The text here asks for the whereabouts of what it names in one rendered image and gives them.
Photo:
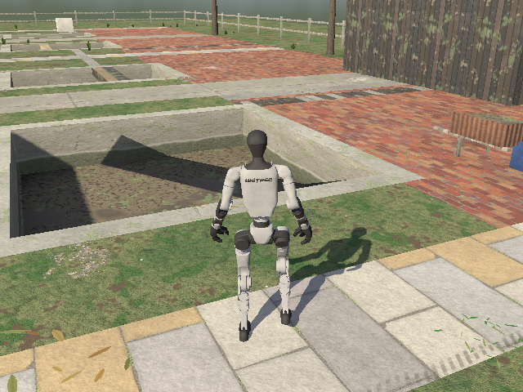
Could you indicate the right robot thigh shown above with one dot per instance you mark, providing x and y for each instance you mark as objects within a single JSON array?
[{"x": 281, "y": 238}]

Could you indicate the left robot forearm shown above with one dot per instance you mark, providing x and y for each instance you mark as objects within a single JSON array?
[{"x": 219, "y": 217}]

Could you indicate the right robot upper arm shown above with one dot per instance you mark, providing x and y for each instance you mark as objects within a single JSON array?
[{"x": 289, "y": 187}]

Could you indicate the robot right hand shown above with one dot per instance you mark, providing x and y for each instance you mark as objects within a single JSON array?
[{"x": 303, "y": 232}]

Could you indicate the robot left hand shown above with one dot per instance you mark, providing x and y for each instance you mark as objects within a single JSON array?
[{"x": 214, "y": 233}]

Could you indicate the left robot upper arm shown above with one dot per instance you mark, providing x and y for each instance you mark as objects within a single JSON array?
[{"x": 232, "y": 175}]

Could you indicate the right robot forearm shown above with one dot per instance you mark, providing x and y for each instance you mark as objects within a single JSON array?
[{"x": 300, "y": 216}]

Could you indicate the robot right shin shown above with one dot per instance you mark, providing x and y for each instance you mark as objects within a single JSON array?
[{"x": 284, "y": 287}]

